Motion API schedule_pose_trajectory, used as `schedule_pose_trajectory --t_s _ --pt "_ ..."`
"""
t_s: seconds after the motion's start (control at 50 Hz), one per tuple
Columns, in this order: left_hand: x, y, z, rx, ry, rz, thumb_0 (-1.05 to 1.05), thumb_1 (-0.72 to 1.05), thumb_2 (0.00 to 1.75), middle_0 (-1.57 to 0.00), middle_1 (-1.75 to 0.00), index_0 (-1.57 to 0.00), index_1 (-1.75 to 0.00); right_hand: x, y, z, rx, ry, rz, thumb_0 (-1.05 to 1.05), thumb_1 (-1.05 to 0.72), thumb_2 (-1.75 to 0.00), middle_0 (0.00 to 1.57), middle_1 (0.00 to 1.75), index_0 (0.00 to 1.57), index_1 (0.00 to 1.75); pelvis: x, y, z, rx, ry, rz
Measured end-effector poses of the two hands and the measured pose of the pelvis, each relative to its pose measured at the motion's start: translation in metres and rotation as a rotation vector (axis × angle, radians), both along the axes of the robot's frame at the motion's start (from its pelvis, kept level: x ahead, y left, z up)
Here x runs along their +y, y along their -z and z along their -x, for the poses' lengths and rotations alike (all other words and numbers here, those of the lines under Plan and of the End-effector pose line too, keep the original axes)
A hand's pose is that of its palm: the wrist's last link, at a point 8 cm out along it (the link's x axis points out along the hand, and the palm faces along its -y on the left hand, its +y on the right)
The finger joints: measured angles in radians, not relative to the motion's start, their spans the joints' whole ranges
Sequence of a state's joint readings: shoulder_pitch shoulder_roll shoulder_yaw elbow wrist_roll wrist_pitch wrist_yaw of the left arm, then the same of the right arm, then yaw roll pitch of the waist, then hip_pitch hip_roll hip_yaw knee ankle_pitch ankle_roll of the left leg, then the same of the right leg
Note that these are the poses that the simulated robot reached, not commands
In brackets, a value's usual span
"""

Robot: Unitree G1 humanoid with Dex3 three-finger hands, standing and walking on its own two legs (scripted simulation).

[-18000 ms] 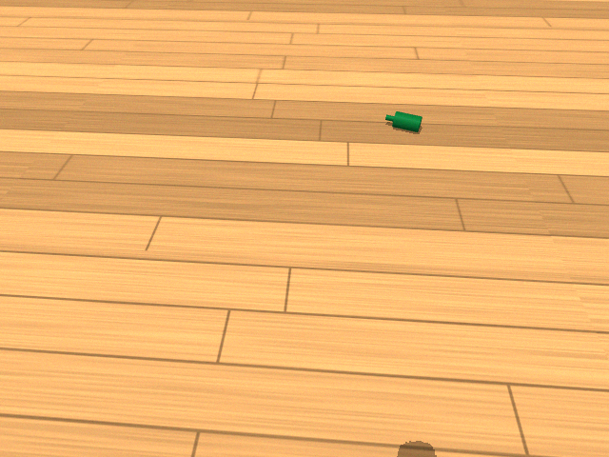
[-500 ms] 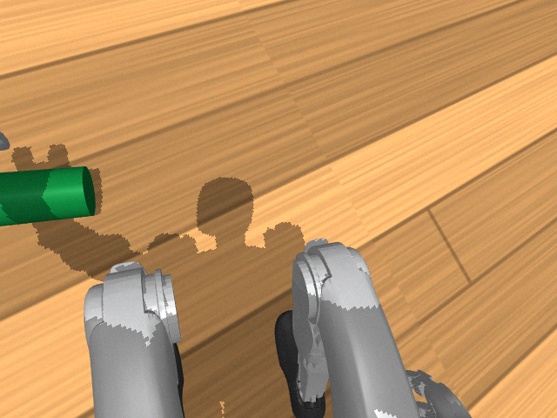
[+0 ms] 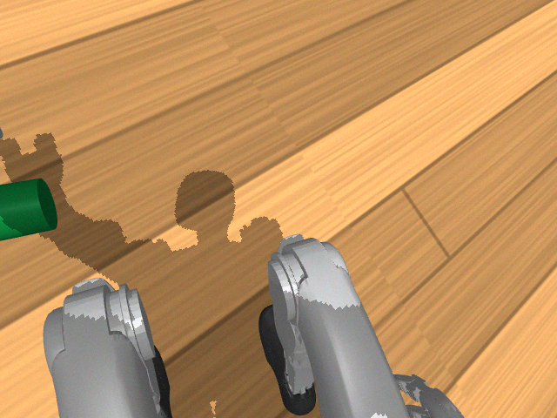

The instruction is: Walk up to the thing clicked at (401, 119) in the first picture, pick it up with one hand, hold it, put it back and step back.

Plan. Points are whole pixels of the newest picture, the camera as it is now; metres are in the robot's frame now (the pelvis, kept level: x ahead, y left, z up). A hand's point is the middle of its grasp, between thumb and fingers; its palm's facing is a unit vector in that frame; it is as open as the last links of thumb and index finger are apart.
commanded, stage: approach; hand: left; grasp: from above
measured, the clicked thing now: out of the picture +0.45 +0.37 -0.28
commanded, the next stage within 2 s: close in in 0.04 s
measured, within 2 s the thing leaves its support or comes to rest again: neither
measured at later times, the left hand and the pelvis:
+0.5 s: hand out of the picture +0.43 +0.34 -0.18, palm faces -0.46 -0.10 -0.88, open 13.7 cm; pelvis +0.00 +0.00 +0.00, yaw +0 degrees
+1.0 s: hand out of the picture +0.44 +0.34 -0.24, palm faces -0.46 -0.13 -0.88, open 14.3 cm; pelvis +0.01 +0.00 -0.02, yaw -3 degrees
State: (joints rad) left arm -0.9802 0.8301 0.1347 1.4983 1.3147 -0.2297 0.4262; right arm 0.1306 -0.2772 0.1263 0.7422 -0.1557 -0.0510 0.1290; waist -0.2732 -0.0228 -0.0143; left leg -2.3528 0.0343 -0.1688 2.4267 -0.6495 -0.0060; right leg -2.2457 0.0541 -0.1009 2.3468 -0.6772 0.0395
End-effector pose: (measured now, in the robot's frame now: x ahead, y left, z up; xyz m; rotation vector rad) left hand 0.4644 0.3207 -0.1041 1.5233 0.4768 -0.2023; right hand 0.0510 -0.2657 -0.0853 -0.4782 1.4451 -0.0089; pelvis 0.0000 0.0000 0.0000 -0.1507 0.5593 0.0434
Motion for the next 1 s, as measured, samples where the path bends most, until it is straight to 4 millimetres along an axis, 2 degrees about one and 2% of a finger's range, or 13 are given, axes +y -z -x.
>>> schedule_pose_trajectory --t_s 0.12,0.24,0.32,0.42,0.52,0.62,0.86,1.0 --pt "0.020 0.002 0.016 0.073 -0.049 -0.002 0.00 -0.54 1.05 -0.10 -1.04 -0.10 -1.04 0.002 0.004 0.008 0.040 0.012 -0.025 0.00 -0.91 -0.89 0.20 0.30 0.20 0.30 0.000 -0.001 0.000 -0.004 -0.002 -0.005" --pt "0.032 -0.006 0.029 0.072 -0.004 0.021 0.00 -0.54 1.04 -0.10 -1.05 -0.10 -1.05 0.004 0.003 -0.002 0.056 -0.009 -0.027 0.00 -0.91 -0.89 0.20 0.30 0.20 0.30 0.001 -0.004 -0.001 -0.003 -0.012 0.001" --pt "0.032 -0.004 0.033 0.075 0.027 0.045 0.00 -0.54 1.03 -0.09 -1.05 -0.10 -1.05 0.004 0.000 -0.017 0.028 -0.040 -0.012 0.00 -0.91 -0.89 0.20 0.30 0.20 0.30 0.002 -0.006 -0.001 -0.006 -0.013 0.009" --pt "0.026 0.008 0.034 0.067 0.060 0.071 0.00 -0.53 1.05 -0.10 -1.07 -0.10 -1.07 0.003 -0.005 -0.036 -0.022 -0.086 0.015 0.00 -0.91 -0.89 0.20 0.30 0.20 0.30 0.003 -0.003 -0.001 -0.020 -0.013 0.018" --pt "0.020 0.021 0.032 0.036 0.064 0.084 0.00 -0.52 1.07 -0.10 -1.07 -0.10 -1.07 0.002 -0.007 -0.043 -0.047 -0.121 0.037 0.00 -0.91 -0.90 0.20 0.30 0.20 0.30 0.003 0.003 0.000 -0.033 -0.008 0.020" --pt "0.018 0.036 0.030 0.028 0.041 0.063 0.00 -0.52 1.07 -0.09 -1.05 -0.09 -1.05 0.001 -0.003 -0.036 -0.039 -0.138 0.045 0.00 -0.91 -0.90 0.20 0.30 0.20 0.30 0.002 0.011 0.001 -0.042 -0.001 0.020" --pt "0.017 0.066 0.019 0.043 -0.034 0.039 0.00 -0.53 1.04 -0.08 -1.01 -0.07 -1.02 0.006 0.007 0.000 0.039 -0.126 0.006 0.00 -0.90 -0.90 0.20 0.30 0.20 0.30 0.002 0.023 -0.003 -0.053 0.020 0.024" --pt "0.018 0.074 0.017 0.058 -0.043 0.062 0.00 -0.55 1.03 -0.08 -0.98 -0.06 -1.00 0.008 0.006 0.005 0.067 -0.130 -0.006 0.00 -0.90 -0.90 0.20 0.30 0.20 0.30 0.002 0.024 -0.006 -0.057 0.028 0.033"
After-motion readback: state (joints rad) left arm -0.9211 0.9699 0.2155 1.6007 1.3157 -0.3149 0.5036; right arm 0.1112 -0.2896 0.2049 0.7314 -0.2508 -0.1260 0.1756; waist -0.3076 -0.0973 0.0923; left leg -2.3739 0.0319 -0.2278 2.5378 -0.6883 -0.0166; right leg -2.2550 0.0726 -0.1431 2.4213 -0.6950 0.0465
